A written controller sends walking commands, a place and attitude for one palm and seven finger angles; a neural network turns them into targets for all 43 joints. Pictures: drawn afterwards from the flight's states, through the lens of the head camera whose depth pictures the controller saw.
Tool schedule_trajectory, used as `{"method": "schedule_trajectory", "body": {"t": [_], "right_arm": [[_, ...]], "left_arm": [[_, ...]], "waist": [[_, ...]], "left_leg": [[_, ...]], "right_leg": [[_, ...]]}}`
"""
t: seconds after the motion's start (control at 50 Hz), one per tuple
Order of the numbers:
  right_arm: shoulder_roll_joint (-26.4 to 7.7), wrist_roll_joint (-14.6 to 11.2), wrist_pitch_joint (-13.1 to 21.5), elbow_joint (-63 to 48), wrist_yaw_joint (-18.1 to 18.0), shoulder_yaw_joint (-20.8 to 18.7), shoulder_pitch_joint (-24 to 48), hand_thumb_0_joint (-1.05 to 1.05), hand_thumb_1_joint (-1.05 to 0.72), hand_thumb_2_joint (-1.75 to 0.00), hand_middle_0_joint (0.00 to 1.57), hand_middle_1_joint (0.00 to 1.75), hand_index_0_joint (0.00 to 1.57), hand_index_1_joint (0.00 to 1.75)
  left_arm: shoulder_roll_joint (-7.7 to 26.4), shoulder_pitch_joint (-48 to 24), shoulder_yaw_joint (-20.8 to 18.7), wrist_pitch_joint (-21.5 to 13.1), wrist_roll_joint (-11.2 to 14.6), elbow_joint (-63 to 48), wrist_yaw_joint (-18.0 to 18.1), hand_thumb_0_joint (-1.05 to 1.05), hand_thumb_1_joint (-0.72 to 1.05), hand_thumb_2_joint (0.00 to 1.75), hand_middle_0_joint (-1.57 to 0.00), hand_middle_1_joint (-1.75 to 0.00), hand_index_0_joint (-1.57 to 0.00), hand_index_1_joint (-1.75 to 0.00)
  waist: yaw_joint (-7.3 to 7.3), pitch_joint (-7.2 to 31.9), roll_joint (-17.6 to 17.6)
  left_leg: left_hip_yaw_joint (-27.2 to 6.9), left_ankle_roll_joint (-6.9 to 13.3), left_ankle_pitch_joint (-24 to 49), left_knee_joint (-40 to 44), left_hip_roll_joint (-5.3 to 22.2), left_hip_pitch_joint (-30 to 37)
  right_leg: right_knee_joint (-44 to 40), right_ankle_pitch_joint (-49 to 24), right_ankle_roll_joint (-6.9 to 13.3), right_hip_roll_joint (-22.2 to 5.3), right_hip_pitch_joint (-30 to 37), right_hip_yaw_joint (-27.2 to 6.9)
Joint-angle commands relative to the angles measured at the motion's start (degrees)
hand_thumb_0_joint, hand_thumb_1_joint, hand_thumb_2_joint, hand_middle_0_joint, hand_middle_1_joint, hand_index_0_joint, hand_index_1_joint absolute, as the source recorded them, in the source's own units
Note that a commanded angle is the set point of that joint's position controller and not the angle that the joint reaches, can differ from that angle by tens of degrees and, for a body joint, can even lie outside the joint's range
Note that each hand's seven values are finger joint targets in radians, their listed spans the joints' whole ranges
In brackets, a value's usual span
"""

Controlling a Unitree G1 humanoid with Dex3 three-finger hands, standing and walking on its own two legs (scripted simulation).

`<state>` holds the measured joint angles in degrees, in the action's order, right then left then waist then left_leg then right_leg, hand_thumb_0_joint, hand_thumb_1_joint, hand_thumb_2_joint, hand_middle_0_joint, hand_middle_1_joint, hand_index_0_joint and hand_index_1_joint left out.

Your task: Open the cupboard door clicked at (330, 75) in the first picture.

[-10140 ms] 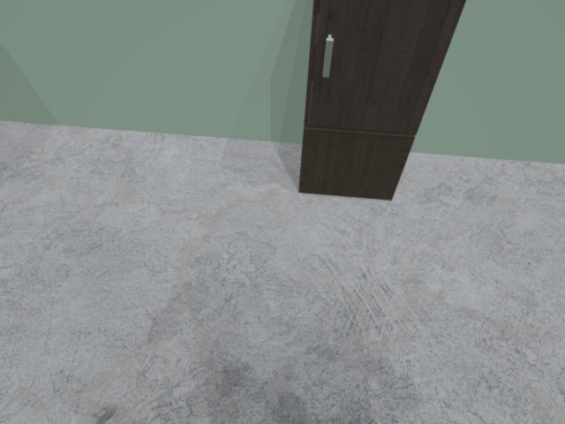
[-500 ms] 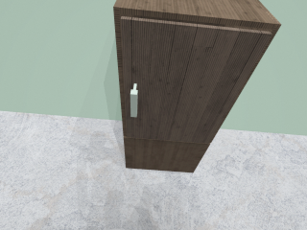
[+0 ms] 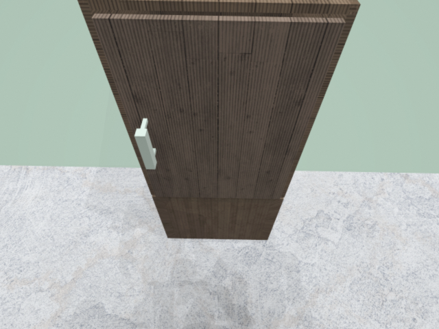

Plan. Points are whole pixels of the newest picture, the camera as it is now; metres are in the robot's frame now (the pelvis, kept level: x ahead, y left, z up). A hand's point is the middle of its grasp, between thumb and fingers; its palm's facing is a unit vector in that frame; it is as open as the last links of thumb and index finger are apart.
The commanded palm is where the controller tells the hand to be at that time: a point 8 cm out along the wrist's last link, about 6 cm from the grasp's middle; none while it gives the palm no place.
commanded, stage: come to a stop and stand still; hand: left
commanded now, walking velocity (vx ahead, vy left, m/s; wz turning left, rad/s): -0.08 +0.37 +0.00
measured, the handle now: (148, 144) +0.53 +0.20 -0.02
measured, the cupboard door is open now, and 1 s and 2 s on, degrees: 0 0 0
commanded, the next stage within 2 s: none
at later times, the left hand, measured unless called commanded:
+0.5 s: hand out of the picture +0.00 +0.20 -0.16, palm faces +0.07 -0.98 -0.18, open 7.4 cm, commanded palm none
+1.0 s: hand out of the picture -0.07 +0.14 -0.16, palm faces +0.04 -0.99 -0.15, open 7.3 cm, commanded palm none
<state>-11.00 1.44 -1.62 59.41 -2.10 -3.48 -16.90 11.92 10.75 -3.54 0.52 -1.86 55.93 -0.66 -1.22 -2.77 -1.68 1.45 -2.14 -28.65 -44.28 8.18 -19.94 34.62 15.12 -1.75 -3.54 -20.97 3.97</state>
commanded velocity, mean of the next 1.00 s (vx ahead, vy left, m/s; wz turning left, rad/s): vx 0.00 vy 0.05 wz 0.00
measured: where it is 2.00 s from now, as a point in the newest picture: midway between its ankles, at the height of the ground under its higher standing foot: outside the picture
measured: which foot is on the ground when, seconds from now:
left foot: up 0.00-0.24, down 0.26-1.00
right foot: down 0.00-0.28, up 0.30-0.64, down 0.66-1.00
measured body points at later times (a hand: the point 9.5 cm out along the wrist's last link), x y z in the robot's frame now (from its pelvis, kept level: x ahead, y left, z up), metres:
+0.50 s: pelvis -0.02 +0.01 +0.02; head +0.01 +0.04 +0.47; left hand +0.00 +0.25 -0.15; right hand +0.06 -0.22 -0.12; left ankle +0.00 +0.07 -0.72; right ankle -0.07 -0.13 -0.67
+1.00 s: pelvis -0.05 -0.01 +0.02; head -0.05 -0.01 +0.47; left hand -0.07 +0.19 -0.14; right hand -0.08 -0.23 -0.14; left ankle +0.00 +0.07 -0.72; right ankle -0.08 -0.12 -0.72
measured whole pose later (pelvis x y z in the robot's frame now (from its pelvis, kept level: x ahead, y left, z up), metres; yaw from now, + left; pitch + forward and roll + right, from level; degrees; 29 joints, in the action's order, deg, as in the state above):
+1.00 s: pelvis -0.05 -0.01 +0.02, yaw +1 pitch -1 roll +0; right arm -7.2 0.6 -1.0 64.8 -1.3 -0.2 -18.6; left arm 7.1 18.2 0.1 0.5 -1.0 63.7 1.6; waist -0.4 -1.0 1.0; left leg 7.0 3.4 -7.8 -22.6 -1.0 -14.2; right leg 25.1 16.8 0.5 -0.6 -7.4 2.9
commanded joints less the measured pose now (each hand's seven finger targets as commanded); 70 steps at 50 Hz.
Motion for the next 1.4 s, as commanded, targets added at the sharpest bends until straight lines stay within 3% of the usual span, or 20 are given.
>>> {"method": "schedule_trajectory", "body": {"t": [0.0, 0.04, 0.08, 0.14, 0.18, 0.22, 0.24, 0.26, 0.28, 0.32, 0.36, 0.44, 0.54, 0.6, 0.66, 0.7, 0.8, 0.88, 1.2, 1.38], "right_arm": [[-0.41, -0.45, 0.56, -4.34, 0.57, 0.45, -0.96, 0.00, -0.90, -0.90, 0.20, 0.30, 0.20, 0.30], [-2.19, -0.87, 0.69, -3.38, 0.60, 0.21, -1.29, 0.00, -0.90, -0.90, 0.20, 0.30, 0.20, 0.30], [-1.90, -0.95, 0.50, -3.80, 1.04, 0.67, 0.60, 0.00, -0.90, -0.90, 0.20, 0.30, 0.20, 0.30], [-1.73, -0.86, 0.24, -4.59, 1.35, 0.59, 1.10, 0.00, -0.90, -0.90, 0.20, 0.30, 0.20, 0.30], [-1.21, -0.82, 0.41, -4.63, 1.39, 0.70, -0.67, 0.00, -0.90, -0.90, 0.20, 0.30, 0.20, 0.30], [-2.02, -0.91, 0.85, -3.71, 1.31, 0.58, -4.43, 0.00, -0.90, -0.90, 0.20, 0.30, 0.20, 0.30], [-4.98, -0.66, 1.24, -4.18, 1.15, -0.11, -5.18, 0.00, -0.90, -0.90, 0.20, 0.30, 0.20, 0.30], [-8.67, -0.17, 1.33, -5.62, 0.93, -0.51, -3.73, 0.00, -0.90, -0.90, 0.20, 0.30, 0.20, 0.30], [-9.04, 0.11, 0.84, -6.75, 0.75, -0.53, -1.15, 0.00, -0.90, -0.90, 0.20, 0.30, 0.20, 0.30], [-5.73, 0.08, 1.44, -7.27, 0.20, 0.41, 3.02, 0.00, -0.90, -0.90, 0.20, 0.30, 0.20, 0.30], [-4.65, -0.06, 1.99, -7.57, 0.10, 0.93, 4.28, 0.00, -0.90, -0.90, 0.20, 0.30, 0.20, 0.30], [-4.31, -0.26, 2.40, -5.95, -0.29, 0.74, 0.82, 0.00, -0.90, -0.90, 0.20, 0.30, 0.20, 0.30], [-5.09, 0.00, 2.08, -3.93, -0.27, 0.41, -0.86, 0.00, -0.90, -0.90, 0.20, 0.30, 0.20, 0.30], [-4.78, -0.67, 2.06, -3.16, 0.08, 0.72, 0.19, 0.00, -0.90, -0.90, 0.20, 0.30, 0.20, 0.30], [-1.77, -0.97, 2.01, -2.63, 0.71, 1.81, 0.77, 0.00, -0.90, -0.90, 0.20, 0.30, 0.20, 0.30], [-2.34, -0.48, 1.91, -0.93, 0.81, 1.74, -0.05, 0.00, -0.90, -0.90, 0.20, 0.30, 0.20, 0.30], [-2.91, -0.65, 1.77, 1.65, 0.69, 2.24, -1.48, 0.00, -0.90, -0.90, 0.20, 0.30, 0.20, 0.30], [-2.28, -0.67, 1.61, 2.84, 0.59, 2.49, -2.29, 0.00, -0.90, -0.90, 0.20, 0.30, 0.20, 0.30], [0.67, -0.78, 2.29, 5.04, 0.08, 2.78, -5.71, 0.00, -0.90, -0.90, 0.20, 0.30, 0.20, 0.30], [1.30, -0.85, 2.42, 5.54, -0.13, 2.96, -5.04, 0.00, -0.90, -0.90, 0.20, 0.30, 0.20, 0.30]], "left_arm": [[8.74, 6.46, -0.75, -1.83, 0.07, -0.71, 1.76, 0.00, 0.90, 0.90, -0.20, -0.30, -0.20, -0.30], [7.13, 3.79, -0.16, -1.64, 0.09, -1.71, 2.67, 0.00, 0.90, 0.90, -0.20, -0.30, -0.20, -0.30], [8.72, 4.32, -0.68, -1.13, -0.09, -2.41, 2.84, 0.00, 0.90, 0.90, -0.20, -0.30, -0.20, -0.30], [10.38, 4.09, -1.63, -0.52, -0.04, -2.75, 3.15, 0.00, 0.90, 0.90, -0.20, -0.30, -0.20, -0.30], [10.48, 2.91, -1.71, -0.22, 0.14, -3.02, 3.09, 0.00, 0.90, 0.90, -0.20, -0.30, -0.20, -0.30], [9.17, 1.13, -1.50, 0.44, 0.82, -3.50, 2.84, 0.00, 0.90, 0.90, -0.20, -0.30, -0.20, -0.30], [6.04, 1.31, -0.96, 1.09, 0.90, -4.60, 2.71, 0.00, 0.90, 0.90, -0.20, -0.30, -0.20, -0.30], [2.47, 0.95, -0.17, 1.48, 1.17, -5.45, 2.55, 0.00, 0.90, 0.90, -0.20, -0.30, -0.20, -0.30], [3.29, -0.21, -0.09, 1.89, 0.97, -5.41, 2.79, 0.00, 0.90, 0.90, -0.20, -0.30, -0.20, -0.30], [3.32, 0.79, -0.47, 2.35, 0.18, -3.13, 2.53, 0.00, 0.90, 0.90, -0.20, -0.30, -0.20, -0.30], [2.48, 3.33, -0.20, 2.07, -0.02, -1.40, 2.22, 0.00, 0.90, 0.90, -0.20, -0.30, -0.20, -0.30], [1.59, 3.65, 0.48, 1.77, 0.09, -0.56, 2.28, 0.00, 0.90, 0.90, -0.20, -0.30, -0.20, -0.30], [0.23, 4.50, 1.32, 1.29, 0.29, 0.46, 2.41, 0.00, 0.90, 0.90, -0.20, -0.30, -0.20, -0.30], [0.66, 9.43, 1.55, 0.52, 0.50, 3.00, 2.83, 0.00, 0.90, 0.90, -0.20, -0.30, -0.20, -0.30], [3.78, 8.46, 1.93, -0.49, 0.79, 3.42, 3.01, 0.00, 0.90, 0.90, -0.20, -0.30, -0.20, -0.30], [2.70, 7.20, 2.17, -1.11, 1.05, 3.93, 2.92, 0.00, 0.90, 0.90, -0.20, -0.30, -0.20, -0.30], [1.37, 8.90, 2.77, -0.52, 1.12, 4.97, 2.88, 0.00, 0.90, 0.90, -0.20, -0.30, -0.20, -0.30], [0.78, 11.06, 2.94, -0.52, 1.12, 6.10, 2.86, 0.00, 0.90, 0.90, -0.20, -0.30, -0.20, -0.30], [-1.89, 14.19, 3.32, -1.67, 1.34, 8.10, 3.06, 0.00, 0.90, 0.90, -0.20, -0.30, -0.20, -0.30], [-2.75, 15.32, 3.54, -1.81, 1.27, 8.89, 3.29, 0.00, 0.90, 0.90, -0.20, -0.30, -0.20, -0.30]], "waist": [[1.86, 6.19, 19.01], [1.79, 5.59, 19.05], [2.66, 4.23, 13.08], [3.01, 4.06, 9.56], [1.98, 4.84, 10.15], [0.05, 5.67, 8.38], [-0.21, 5.80, -1.21], [0.39, 3.74, -14.87], [0.10, 2.03, -11.43], [1.76, 0.82, -6.56], [2.63, 1.63, -3.54], [1.31, 4.41, -1.75], [0.54, 5.85, -3.12], [2.41, 6.79, 0.89], [1.06, 2.02, 6.21], [0.26, 2.16, 9.70], [0.90, -2.68, 2.75], [1.41, -4.44, 1.29], [1.00, -1.56, 2.87], [1.18, -3.69, 2.99]], "left_leg": [[-0.12, 1.06, -3.94, -15.34, -4.30, -9.34], [-0.28, 0.29, -1.40, -14.29, -4.28, -8.29], [1.02, -0.10, -0.43, -9.91, -5.70, -6.34], [1.89, -0.27, 1.62, -2.70, -6.69, -3.49], [2.72, 0.13, 6.31, 5.89, -7.74, 1.92], [3.41, 1.01, 15.58, 18.31, -7.89, 11.93], [-5.65, 3.75, 18.53, 23.78, -0.66, 14.31], [-16.17, 9.49, 29.40, 28.65, 9.60, 11.18], [-16.66, 14.19, 28.38, 29.56, 11.53, 4.72], [-12.79, 12.93, 22.01, 31.17, 7.21, 1.95], [-9.05, 12.27, 27.32, 29.95, 5.14, 4.61], [-8.02, 13.24, 35.90, 28.21, 4.97, 12.97], [-10.21, 13.17, 33.47, 27.62, 5.59, 15.90], [-7.69, 8.64, 24.94, 25.57, 2.36, 10.82], [-2.49, 3.43, 17.05, 23.46, -3.83, 6.93], [-2.07, 3.69, 21.59, 22.79, -3.10, 11.43], [-4.50, 4.35, 13.47, 27.85, -1.67, 9.46], [-4.98, 4.28, 9.37, 29.48, -1.54, 7.14], [-2.83, 3.83, 17.68, 25.80, -1.71, 10.04], [-2.52, 3.79, 19.92, 25.37, -1.37, 10.09]], "right_leg": [[-12.66, -31.09, 9.55, -14.99, 11.29, -14.44], [-11.25, -35.40, 11.14, -15.33, 11.11, -11.20], [-11.50, -33.49, 11.88, -16.11, 8.75, -11.72], [-12.04, -26.70, 13.22, -17.78, 7.93, -13.93], [-10.64, -22.15, 11.65, -16.18, 5.71, -13.23], [-6.40, -13.86, 7.79, -11.79, 0.95, -9.44], [0.47, -2.56, 4.55, -5.99, -3.54, -4.89], [8.74, 14.63, 0.74, -0.07, -7.40, 1.20], [17.71, 17.56, 1.10, 0.34, -5.13, -2.17], [25.32, 11.43, 1.89, -0.33, -4.88, -4.96], [27.13, 7.39, 1.27, -0.41, -5.71, -4.87], [18.49, 8.83, 0.29, -0.60, -4.56, -3.21], [1.66, 11.67, 0.71, 0.15, 1.90, -2.24], [-13.18, -0.36, 1.33, -0.07, 12.10, -2.36], [-16.86, -3.04, 5.96, -8.77, 9.83, -11.05], [-15.35, -5.32, 5.27, -6.09, 7.04, -9.04], [-15.78, 3.50, 3.76, -3.11, 4.88, -6.86], [-16.43, 4.66, 3.87, -2.72, 5.23, -6.80], [-17.24, 0.67, 4.36, -2.79, 5.51, -7.76], [-17.54, -1.62, 4.16, -2.68, 5.47, -7.78]]}}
